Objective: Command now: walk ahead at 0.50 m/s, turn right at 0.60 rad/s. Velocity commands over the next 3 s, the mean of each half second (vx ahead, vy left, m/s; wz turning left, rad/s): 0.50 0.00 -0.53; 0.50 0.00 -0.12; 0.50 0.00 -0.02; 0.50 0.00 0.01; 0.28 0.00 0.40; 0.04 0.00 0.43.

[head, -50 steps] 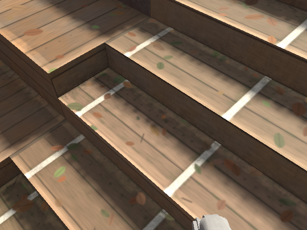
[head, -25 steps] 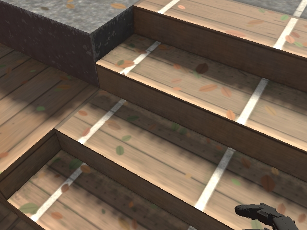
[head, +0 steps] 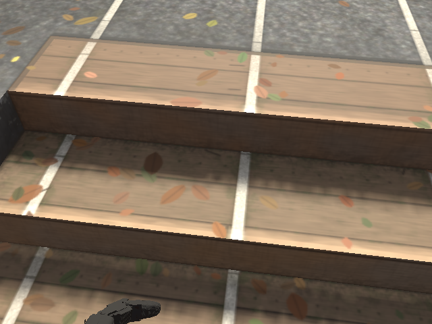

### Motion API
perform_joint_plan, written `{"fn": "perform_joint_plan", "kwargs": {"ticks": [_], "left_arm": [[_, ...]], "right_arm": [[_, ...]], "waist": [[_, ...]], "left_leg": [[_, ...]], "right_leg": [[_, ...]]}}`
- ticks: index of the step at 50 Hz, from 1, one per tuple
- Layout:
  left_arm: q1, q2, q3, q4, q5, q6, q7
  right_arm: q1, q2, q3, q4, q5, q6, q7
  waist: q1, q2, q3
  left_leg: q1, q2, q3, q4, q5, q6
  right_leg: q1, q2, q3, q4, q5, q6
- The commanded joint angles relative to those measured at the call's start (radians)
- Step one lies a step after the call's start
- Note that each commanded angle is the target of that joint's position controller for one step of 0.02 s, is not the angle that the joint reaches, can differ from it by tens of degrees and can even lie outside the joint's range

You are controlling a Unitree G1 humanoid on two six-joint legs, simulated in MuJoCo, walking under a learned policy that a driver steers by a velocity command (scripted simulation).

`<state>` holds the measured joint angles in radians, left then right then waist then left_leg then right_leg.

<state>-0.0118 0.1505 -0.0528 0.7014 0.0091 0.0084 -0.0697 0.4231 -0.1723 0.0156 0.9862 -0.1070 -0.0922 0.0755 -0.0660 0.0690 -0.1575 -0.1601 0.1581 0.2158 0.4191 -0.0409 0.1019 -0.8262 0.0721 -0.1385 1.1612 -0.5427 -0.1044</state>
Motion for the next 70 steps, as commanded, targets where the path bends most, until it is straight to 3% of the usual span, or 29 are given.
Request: {"fn": "perform_joint_plan", "kwargs": {"ticks": [1,2,4,6,9,12,15,18,19,21,22,23,24,25,26,28,31,35,41,45,49,53,55,56,58,60,64,67,70], "left_arm": [[0.702,0.274,0.109,0.172,0.062,-0.015,0.049],[0.658,0.260,0.120,0.214,0.066,-0.053,0.043],[0.447,0.066,0.075,0.276,0.035,-0.084,0.010],[0.246,-0.008,0.039,0.281,0.045,-0.087,-0.006],[0.202,0.042,0.046,0.261,0.066,-0.108,0.003],[0.528,0.018,0.028,0.396,0.099,-0.114,0.019],[0.620,0.038,0.026,0.426,0.116,-0.134,0.013],[0.445,0.119,0.041,0.289,0.016,-0.129,-0.031],[0.428,0.166,0.050,0.289,0.008,-0.130,-0.038],[0.383,0.259,0.090,0.238,-0.014,-0.154,-0.024],[0.450,0.243,0.114,0.292,0.011,-0.157,-0.031],[0.673,0.051,0.076,0.325,0.056,-0.162,-0.049],[0.598,0.055,0.104,0.340,0.028,-0.142,-0.057],[0.443,0.046,0.116,0.315,0.008,-0.137,-0.051],[0.387,0.049,0.110,0.315,0.006,-0.134,-0.029],[0.359,0.045,0.098,0.321,0.033,-0.118,0.003],[0.294,0.037,0.075,0.302,0.015,-0.088,0.005],[0.183,0.062,0.062,0.275,0.020,-0.083,-0.018],[0.049,0.047,0.020,0.214,0.037,-0.070,0.000],[-0.233,0.049,0.001,0.060,0.010,-0.046,0.016],[-0.355,-0.020,-0.003,0.005,0.049,0.025,-0.017],[-0.260,0.025,0.032,-0.021,0.027,0.031,-0.045],[-0.041,0.063,0.061,0.015,0.029,0.002,-0.023],[0.122,0.092,0.060,0.073,0.000,-0.013,-0.013],[0.560,0.195,0.104,0.240,0.062,0.006,0.007],[0.475,0.169,0.110,0.304,0.055,-0.049,0.028],[0.176,-0.089,0.032,0.349,0.058,-0.065,-0.001],[0.224,-0.048,0.041,0.359,0.086,-0.086,0.014],[0.396,-0.041,0.021,0.427,0.136,-0.084,0.016]], "right_arm": [[-0.089,-0.131,-0.040,-0.111,0.009,0.019,0.049],[-0.115,-0.061,-0.023,-0.129,0.054,0.017,0.041],[-0.225,-0.037,-0.013,-0.192,0.028,0.022,0.004],[-0.236,-0.015,0.005,-0.223,0.030,0.046,-0.019],[-0.298,-0.072,-0.001,-0.237,0.064,0.041,-0.035],[-0.476,-0.028,0.037,-0.292,0.050,0.030,-0.057],[-0.691,-0.047,0.054,-0.400,0.051,0.023,-0.089],[-0.807,0.038,0.077,-0.455,0.049,0.067,-0.040],[-0.646,0.036,0.073,-0.401,0.060,0.072,-0.016],[-0.501,-0.127,0.008,-0.356,0.082,0.055,-0.015],[-0.323,-0.196,-0.018,-0.296,0.065,0.039,-0.020],[-0.093,-0.240,-0.028,-0.226,0.051,0.034,-0.019],[0.116,-0.289,-0.049,-0.170,0.043,0.051,-0.025],[0.135,-0.289,-0.051,-0.098,0.047,0.028,-0.036],[-0.046,-0.267,-0.057,-0.095,0.083,0.011,-0.038],[-0.255,-0.039,-0.010,-0.075,0.065,0.017,-0.044],[-0.260,0.076,0.020,0.008,0.046,0.013,-0.061],[-0.115,-0.001,-0.003,0.052,0.015,0.010,-0.028],[0.142,0.040,0.033,0.185,-0.016,-0.003,-0.025],[0.303,0.060,0.053,0.249,-0.052,-0.004,-0.014],[0.266,0.062,0.070,0.205,0.017,-0.021,0.021],[0.226,-0.134,0.022,0.177,0.069,-0.056,0.025],[0.193,-0.202,-0.022,0.170,0.036,-0.052,0.032],[0.282,-0.098,-0.010,0.164,-0.011,-0.058,0.043],[0.095,-0.017,-0.029,0.136,0.057,-0.017,0.076],[-0.011,-0.026,-0.057,0.108,0.073,-0.026,0.054],[-0.131,0.068,-0.007,-0.011,0.065,0.022,0.013],[-0.180,0.059,0.005,-0.020,0.076,0.039,0.023],[-0.422,0.042,0.034,-0.148,0.072,0.031,-0.003]], "waist": [[0.302,-0.247,-0.114],[0.242,-0.189,0.062],[0.097,-0.095,0.126],[-0.027,-0.037,0.114],[-0.002,-0.057,0.087],[0.117,-0.162,0.121],[0.159,-0.074,0.097],[0.115,-0.207,0.160],[0.056,-0.263,0.172],[-0.016,-0.214,0.027],[-0.045,-0.151,-0.060],[-0.016,0.192,-0.396],[-0.111,0.243,-0.294],[-0.120,0.200,-0.012],[-0.035,0.168,0.095],[0.078,-0.103,0.044],[0.136,-0.092,0.038],[0.085,-0.017,0.080],[0.028,-0.041,0.140],[-0.038,-0.026,0.186],[-0.018,0.059,0.210],[0.101,0.129,0.125],[0.163,0.156,-0.015],[0.143,-0.006,-0.217],[0.298,-0.249,-0.191],[0.206,-0.158,0.050],[-0.024,-0.004,0.060],[-0.018,-0.147,0.107],[0.031,-0.075,0.135]], "left_leg": [[-0.746,-0.174,-0.310,1.119,-0.026,0.011],[-0.987,-0.193,-0.444,1.408,-0.003,0.023],[-1.053,-0.193,-0.436,1.615,-0.015,0.073],[-1.004,-0.136,-0.380,1.592,-0.029,0.106],[-0.910,-0.102,-0.253,1.417,-0.083,0.064],[-1.231,-0.102,-0.302,1.689,-0.383,0.064],[-1.331,-0.044,-0.296,1.297,-0.362,0.054],[-0.498,-0.080,-0.038,1.018,-0.434,-0.062],[-0.455,-0.110,-0.071,1.062,-0.345,-0.062],[-0.400,-0.231,-0.055,0.737,-0.357,-0.040],[-0.187,-0.172,-0.247,0.536,-0.143,0.035],[0.291,0.059,-0.819,0.307,-0.039,0.227],[0.289,0.171,-1.291,0.006,-0.453,0.213],[0.092,0.134,-1.258,-0.047,-0.869,0.110],[-0.111,0.114,-1.059,0.002,-0.888,0.122],[-0.303,0.104,-0.808,0.050,-0.621,0.105],[-0.318,0.052,-0.581,0.007,-0.327,0.046],[-0.221,-0.002,-0.385,-0.088,-0.229,0.075],[0.065,0.035,-0.397,-0.102,-0.218,0.137],[0.114,0.072,-0.384,-0.224,-0.125,0.135],[-0.008,0.110,-0.256,-0.346,0.254,0.141],[0.126,0.131,-0.161,-0.200,1.263,0.145],[0.140,0.119,-0.132,0.025,1.533,0.084],[-0.182,0.053,-0.233,0.250,1.280,0.026],[-0.546,-0.248,-0.377,1.045,-0.019,-0.016],[-0.768,-0.231,-0.518,1.529,0.072,0.045],[-0.935,-0.166,-0.455,1.583,0.048,0.202],[-1.002,-0.138,-0.298,1.775,-0.151,0.163],[-1.266,-0.118,-0.308,1.752,-0.150,0.206]], "right_leg": [[0.820,-0.225,0.971,-0.753,0.003,-0.304],[0.733,-0.250,0.945,-0.739,-0.138,-0.236],[0.516,-0.198,0.739,-0.692,-0.001,-0.216],[0.310,-0.146,0.565,-0.718,0.122,-0.168],[0.189,-0.095,0.393,-0.780,0.223,-0.141],[0.461,-0.192,0.560,-0.767,0.217,-0.161],[0.659,-0.231,0.613,-0.776,0.207,-0.124],[-0.035,-0.240,0.526,-1.090,0.154,-0.173],[0.067,-0.288,0.497,-1.045,0.417,-0.158],[0.484,-0.266,0.402,-0.848,1.212,-0.120],[0.509,-0.188,0.359,-0.518,1.340,-0.036],[0.169,-0.036,0.383,-0.196,0.688,-0.008],[-0.081,0.071,0.523,0.226,0.385,0.012],[-0.284,0.070,0.558,0.530,0.515,-0.003],[-0.324,0.017,0.486,0.627,0.595,-0.023],[-0.229,-0.040,0.451,0.677,0.695,-0.059],[-0.312,-0.069,0.430,0.657,0.695,-0.087],[-0.456,-0.052,0.328,0.777,0.618,-0.101],[-0.834,-0.085,0.286,0.968,0.570,-0.145],[-0.829,-0.160,0.154,0.618,0.630,-0.126],[-0.456,-0.182,-0.012,0.379,0.437,-0.073],[-0.001,-0.009,-0.127,0.063,0.186,-0.047],[0.358,-0.004,-0.052,-0.063,0.349,-0.092],[0.820,-0.104,0.230,-0.104,0.501,-0.206],[0.927,-0.344,0.885,-0.712,0.294,-0.333],[0.602,-0.332,0.792,-0.723,0.199,-0.255],[0.407,-0.274,0.382,-0.764,0.433,-0.129],[0.338,-0.228,0.244,-0.879,0.359,-0.159],[0.466,-0.243,0.241,-0.893,0.309,-0.124]]}}
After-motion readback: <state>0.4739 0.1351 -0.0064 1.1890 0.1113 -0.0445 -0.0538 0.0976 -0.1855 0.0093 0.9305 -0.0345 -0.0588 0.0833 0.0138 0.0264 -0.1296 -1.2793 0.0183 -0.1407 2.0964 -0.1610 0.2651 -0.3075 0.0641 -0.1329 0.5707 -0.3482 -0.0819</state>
